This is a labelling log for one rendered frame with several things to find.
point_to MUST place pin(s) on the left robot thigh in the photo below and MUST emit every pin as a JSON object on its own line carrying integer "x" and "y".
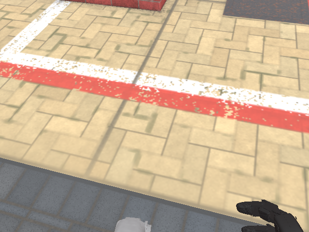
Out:
{"x": 133, "y": 224}

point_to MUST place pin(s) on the right robot hand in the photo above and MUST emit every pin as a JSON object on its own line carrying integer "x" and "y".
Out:
{"x": 283, "y": 221}

